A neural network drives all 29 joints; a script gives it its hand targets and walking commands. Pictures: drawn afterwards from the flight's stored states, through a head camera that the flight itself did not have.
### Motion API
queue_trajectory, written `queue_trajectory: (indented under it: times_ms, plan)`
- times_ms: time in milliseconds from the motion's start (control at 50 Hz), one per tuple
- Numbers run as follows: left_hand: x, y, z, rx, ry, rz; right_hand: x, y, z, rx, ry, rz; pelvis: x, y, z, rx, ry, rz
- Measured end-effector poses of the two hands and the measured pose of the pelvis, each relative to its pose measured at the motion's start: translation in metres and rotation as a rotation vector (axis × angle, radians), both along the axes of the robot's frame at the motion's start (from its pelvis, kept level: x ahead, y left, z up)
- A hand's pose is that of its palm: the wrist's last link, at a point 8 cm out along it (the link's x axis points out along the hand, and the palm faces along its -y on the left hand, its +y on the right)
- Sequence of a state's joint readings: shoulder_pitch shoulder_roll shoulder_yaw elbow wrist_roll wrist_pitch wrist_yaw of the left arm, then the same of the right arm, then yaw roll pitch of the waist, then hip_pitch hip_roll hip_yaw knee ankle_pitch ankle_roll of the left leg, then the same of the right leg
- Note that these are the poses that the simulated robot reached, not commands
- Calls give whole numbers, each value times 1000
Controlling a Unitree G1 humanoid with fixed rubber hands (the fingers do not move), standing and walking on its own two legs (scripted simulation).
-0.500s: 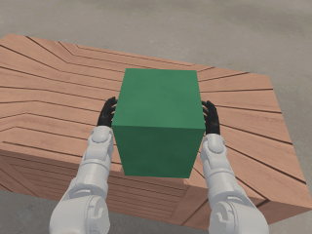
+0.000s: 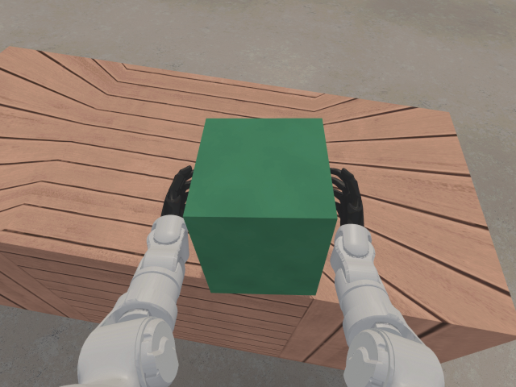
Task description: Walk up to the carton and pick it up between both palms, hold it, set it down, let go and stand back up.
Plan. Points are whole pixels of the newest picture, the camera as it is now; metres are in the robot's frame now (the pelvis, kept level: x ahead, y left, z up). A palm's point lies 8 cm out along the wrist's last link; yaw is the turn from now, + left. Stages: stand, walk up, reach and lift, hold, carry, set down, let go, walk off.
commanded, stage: set down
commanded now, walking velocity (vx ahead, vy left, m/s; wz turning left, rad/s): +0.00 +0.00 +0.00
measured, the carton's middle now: (263, 210) +0.41 -0.02 +0.00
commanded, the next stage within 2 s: none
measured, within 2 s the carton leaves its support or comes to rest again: rests again in 0.32 s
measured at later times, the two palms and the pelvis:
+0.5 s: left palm (178, 216) +0.39 +0.13 +0.02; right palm (349, 226) +0.36 -0.16 +0.02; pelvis -0.01 +0.00 +0.00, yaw +0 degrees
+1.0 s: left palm (181, 217) +0.39 +0.12 +0.01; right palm (350, 232) +0.36 -0.17 +0.01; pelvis -0.01 +0.00 +0.00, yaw -1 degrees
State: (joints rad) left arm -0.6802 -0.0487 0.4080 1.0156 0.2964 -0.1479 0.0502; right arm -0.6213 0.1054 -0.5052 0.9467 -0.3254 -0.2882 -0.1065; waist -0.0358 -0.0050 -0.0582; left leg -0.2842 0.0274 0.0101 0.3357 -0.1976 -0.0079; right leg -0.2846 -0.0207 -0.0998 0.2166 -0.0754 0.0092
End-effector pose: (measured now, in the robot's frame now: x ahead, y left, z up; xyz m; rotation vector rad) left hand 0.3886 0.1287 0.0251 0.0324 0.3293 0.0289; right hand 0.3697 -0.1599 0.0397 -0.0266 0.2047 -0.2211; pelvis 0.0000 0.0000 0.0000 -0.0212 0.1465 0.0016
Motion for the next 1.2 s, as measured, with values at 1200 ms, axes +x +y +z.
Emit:
queue_trajectory:
  times_ms: [1200]
  plan:
    - [-2,-8,-15,-17,-83,-11,-14,-7,-27,-38,-28,-22,-8,-4,-3,9,41,-16]
